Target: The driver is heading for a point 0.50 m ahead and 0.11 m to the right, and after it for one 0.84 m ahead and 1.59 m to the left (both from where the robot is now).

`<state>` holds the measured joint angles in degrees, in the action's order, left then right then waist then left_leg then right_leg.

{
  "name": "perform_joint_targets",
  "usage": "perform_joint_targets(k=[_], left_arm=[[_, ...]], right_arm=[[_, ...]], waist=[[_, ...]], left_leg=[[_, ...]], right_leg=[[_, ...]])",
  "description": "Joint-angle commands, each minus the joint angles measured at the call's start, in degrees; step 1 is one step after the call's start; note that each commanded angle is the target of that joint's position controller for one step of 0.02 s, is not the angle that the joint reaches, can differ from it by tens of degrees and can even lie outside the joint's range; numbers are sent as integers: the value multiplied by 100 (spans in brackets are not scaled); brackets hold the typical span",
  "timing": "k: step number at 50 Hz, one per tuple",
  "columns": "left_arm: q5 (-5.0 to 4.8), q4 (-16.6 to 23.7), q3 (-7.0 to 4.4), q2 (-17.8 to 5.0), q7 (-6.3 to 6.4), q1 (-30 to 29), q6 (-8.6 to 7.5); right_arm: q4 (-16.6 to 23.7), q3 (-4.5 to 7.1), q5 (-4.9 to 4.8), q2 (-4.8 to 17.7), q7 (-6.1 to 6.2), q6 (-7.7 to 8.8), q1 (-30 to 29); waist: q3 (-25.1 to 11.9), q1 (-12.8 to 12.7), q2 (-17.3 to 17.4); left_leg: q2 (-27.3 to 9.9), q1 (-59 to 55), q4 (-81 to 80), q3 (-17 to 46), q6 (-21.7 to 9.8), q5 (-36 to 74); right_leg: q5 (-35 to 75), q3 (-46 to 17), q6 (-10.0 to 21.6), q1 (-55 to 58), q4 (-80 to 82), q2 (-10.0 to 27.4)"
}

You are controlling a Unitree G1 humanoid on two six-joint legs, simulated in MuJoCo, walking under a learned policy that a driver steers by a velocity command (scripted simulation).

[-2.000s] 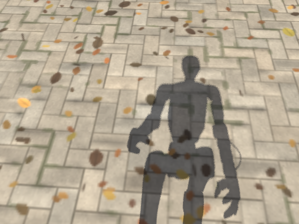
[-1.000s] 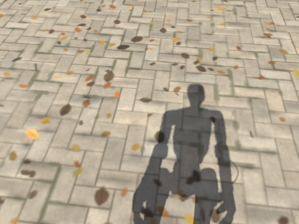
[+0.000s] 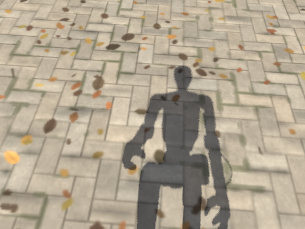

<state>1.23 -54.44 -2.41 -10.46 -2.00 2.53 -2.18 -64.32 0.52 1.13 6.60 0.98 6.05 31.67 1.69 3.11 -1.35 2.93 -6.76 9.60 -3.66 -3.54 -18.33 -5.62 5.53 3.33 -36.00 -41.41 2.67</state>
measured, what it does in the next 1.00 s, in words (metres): walks ahead: right foot, then left foot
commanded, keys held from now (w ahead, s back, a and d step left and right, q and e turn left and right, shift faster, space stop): w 0.46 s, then w+q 0.54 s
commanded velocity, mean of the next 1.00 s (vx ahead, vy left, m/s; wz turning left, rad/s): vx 0.49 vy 0.00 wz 0.20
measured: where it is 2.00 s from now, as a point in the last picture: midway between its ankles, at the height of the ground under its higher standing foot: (102, 113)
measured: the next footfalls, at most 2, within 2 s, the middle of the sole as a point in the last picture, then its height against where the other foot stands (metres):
right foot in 0.10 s outside the picture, level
left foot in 0.66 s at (132, 208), level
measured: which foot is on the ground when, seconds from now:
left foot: down 0.00-0.10, up 0.12-0.64, down 0.66-1.00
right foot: up 0.00-0.08, down 0.10-0.68, up 0.70-1.00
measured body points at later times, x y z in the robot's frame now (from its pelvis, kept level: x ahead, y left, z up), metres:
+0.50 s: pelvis +0.29 -0.03 +0.01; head +0.32 -0.03 +0.46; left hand +0.20 +0.20 -0.14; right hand +0.44 -0.25 -0.13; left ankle +0.46 +0.12 -0.68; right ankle +0.20 -0.08 -0.74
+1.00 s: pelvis +0.57 +0.03 +0.01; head +0.60 +0.05 +0.46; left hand +0.70 +0.30 -0.11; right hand +0.60 -0.23 -0.12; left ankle +0.52 +0.06 -0.74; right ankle +0.75 -0.12 -0.67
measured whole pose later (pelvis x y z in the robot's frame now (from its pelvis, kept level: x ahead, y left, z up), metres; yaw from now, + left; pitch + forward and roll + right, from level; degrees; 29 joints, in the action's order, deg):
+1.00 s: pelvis +0.57 +0.03 +0.01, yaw +14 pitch +1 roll +0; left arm 2.4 -47.1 -2.7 -12.9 -0.8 3.5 -2.3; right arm -56.5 4.0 0.0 12.4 -0.3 3.7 23.4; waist 2.4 3.5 -1.8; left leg 8.5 4.5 15.4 4.2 -7.8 -11.2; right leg -6.0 -2.5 -2.1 -38.4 -49.5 6.7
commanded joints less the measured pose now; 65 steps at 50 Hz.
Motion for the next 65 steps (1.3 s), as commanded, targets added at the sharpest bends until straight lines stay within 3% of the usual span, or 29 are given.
perform_joint_targets(k=[1, 3, 5, 6, 7, 8, 9, 10, 12, 16, 22, 28, 31, 33, 34, 35, 36, 38, 39, 44, 50, 55, 58, 60, 61, 62, 63, 64, 65], left_arm=[[-31, 490, 7, -209, 30, -553, -75], [-33, 337, -89, -415, 109, 108, -125], [8, -209, -261, -688, 200, 1795, -215], [159, -365, -395, -1158, 242, 2663, -240], [205, -325, -470, -1501, 182, 2632, -204], [-15, -259, -438, -1284, 136, 2008, -161], [-70, -156, -322, -892, 124, 1428, -188], [-43, -162, -237, -576, 107, 1213, -251], [-38, -321, -111, -236, 172, 1311, -335], [-55, -508, -101, -486, 228, 1887, -450], [-73, -567, -24, -484, 218, 2530, -440], [16, -734, -20, -549, 319, 2934, -442], [49, -716, -68, -726, 403, 2692, -423], [16, -621, -103, -852, 408, 2497, -353], [-29, -389, -65, -726, 382, 2445, -363], [-213, -221, -61, -411, 249, 2855, -408], [-72, -57, -111, -731, 233, 2256, -434], [-73, 193, -114, -698, 212, 1556, -537], [11, 269, -125, -654, 219, 1460, -464], [155, 568, -103, -500, 150, 1161, -84], [97, 1184, -86, -617, 98, -290, -31], [45, 1612, -2, -653, 59, -1097, -98], [1, 1695, -14, -819, 73, -840, -189], [-23, 1377, -126, -1092, 172, 330, -268], [39, 1210, -204, -1301, 253, 1168, -343], [185, 1198, -293, -1758, 359, 2093, -345], [239, 1232, -377, -2097, 320, 1733, -258], [136, 1335, -302, -1467, 284, 1308, -185], [76, 1387, -174, -974, 267, 956, -184]], right_arm=[[83, 134, 2, 850, 37, 72, 239], [97, 181, 7, 1008, 51, 83, 45], [134, 221, -20, 1109, 46, 31, -141], [274, 165, -49, 865, 9, 13, -36], [332, 108, -228, 265, -75, -20, 633], [428, 230, -104, 778, -73, -49, 22], [638, 261, -57, 847, -95, -30, -585], [677, 263, -30, 778, -102, -9, -821], [636, 262, 101, 577, -151, -135, -687], [845, 276, 126, 532, -236, -332, -1177], [1404, 217, 24, 580, -295, -346, -2790], [1652, 170, -13, 600, -296, -287, -3470], [1483, 277, 27, 775, -236, -230, -2758], [995, 445, 105, 1037, -178, -164, -1252], [854, 602, 208, 1538, -136, -166, -384], [884, 707, 94, 1876, -160, -266, -461], [960, 679, -39, 1767, -207, -319, -981], [1030, 534, -38, 1208, -195, -293, -1566], [1023, 483, -52, 1072, -155, -252, -1619], [998, 502, -120, 1355, -95, -117, -1211], [1046, 503, -110, 1389, -104, -186, -464], [1134, 517, -26, 1475, -36, -227, -131], [1284, 567, 0, 1638, 30, -225, -386], [1420, 605, -13, 1784, -22, -182, -757], [1490, 594, -72, 1731, -86, -134, -876], [1725, 467, -124, 1239, -108, -94, -757], [1851, 435, -306, 1019, -90, -149, 41], [1639, 470, -69, 1460, -34, -268, -182], [1681, 476, 0, 1457, -103, -298, -676]], waist=[[644, -172, 813], [243, -522, 826], [-616, -1226, 661], [-1267, -1414, 99], [-1750, -928, -1107], [-1279, -808, -318], [-432, -641, -121], [-63, -500, 205], [51, -172, 89], [245, -89, -54], [476, -455, -156], [526, -602, -258], [96, -189, -382], [-653, 461, -286], [-1276, 735, 231], [-1768, 282, 1641], [-1297, 156, 589], [-194, -144, -147], [-68, -314, -189], [-5, -471, 199], [97, 55, 466], [146, 301, 580], [96, 51, 687], [-427, -486, 598], [-960, -904, 326], [-1924, -1113, -428], [-2263, -489, -1836], [-1433, -376, -696], [-647, -392, -87]], left_leg=[[-1439, 487, 70, 458, -605, 4370], [-1486, 224, 938, 315, -508, 5925], [-1275, 683, 2988, 127, -365, 5585], [-962, 1799, 4721, -41, -320, 3368], [185, 3701, 6851, 107, -146, -1150], [-169, 4187, 7107, 764, -276, -671], [-448, 4344, 6825, 686, -300, -74], [-630, 4123, 6500, 659, -300, 253], [-825, 3562, 5989, 640, -194, 366], [-925, 3908, 5340, 386, 11, 650], [-832, 4380, 3526, -22, 198, 1808], [-483, 4200, 2430, -260, -168, 1719], [-10, 3262, 2280, -454, -555, 983], [120, 1505, 1750, -316, -867, 1086], [-1090, 148, 1757, 1218, -1241, 878], [-2466, -1199, 852, 4546, -2276, 836], [-2219, -871, 619, 4269, -2109, 553], [-1842, 619, 364, 2960, -1643, 1524], [-1563, 1099, 329, 2558, -1461, 2014], [-1037, 1745, 119, 1897, -1285, 2560], [-878, 1068, 213, 2035, -865, 2843], [-966, 358, 623, 2308, -935, 3373], [-1047, 411, 980, 2478, -747, 3776], [-777, 846, 2018, 2333, -474, 4755], [-433, 1424, 3169, 2113, -348, 4219], [-65, 2238, 4804, 1620, -289, 1829], [627, 3841, 6014, 1125, -157, -1540], [6, 4297, 6462, 1116, -197, -984], [-183, 4247, 6260, 1022, -153, -398]], right_leg=[[72, 303, 223, 424, 673, -286], [-185, 335, 467, 1267, 798, -551], [-29, 178, 699, 3199, 1318, -556], [-1069, -1269, 924, 4497, 1423, 739], [-1552, -4380, 1777, 5518, 2337, 2222], [-2314, -4455, 1602, 4900, 2811, 1912], [-2155, -3505, 1386, 4009, 2945, 1758], [-1353, -2892, 1224, 3334, 3114, 1507], [-411, -1986, 955, 2642, 3251, 1076], [481, -1303, 916, 2576, 3435, 872], [1645, -751, 674, 3065, 3483, 606], [2662, -247, 604, 4177, 3196, 904], [4924, 85, 497, 4531, 2012, 1038], [4566, 328, 350, 3950, -57, 919], [2483, 474, 234, 2698, -1912, 667], [-2286, 117, -50, 434, -4076, -760], [-1925, -771, 73, -328, -4221, -331], [-1147, -792, 41, -228, -3397, 120], [-1101, -834, -44, 78, -3001, 255], [-817, -601, -451, 255, -1911, 307], [392, -542, -598, -431, -507, 173], [322, -548, -504, -523, 328, -94], [81, -640, -327, 344, 996, -232], [-172, -516, -119, 2116, 1404, -510], [-80, -832, 69, 3420, 1598, -100], [-964, -2286, 291, 4757, 1585, 1440], [-1206, -4950, 974, 5459, 2409, 2489], [-2082, -4738, 916, 4646, 2487, 2253], [-1875, -3660, 765, 3787, 2622, 1896]])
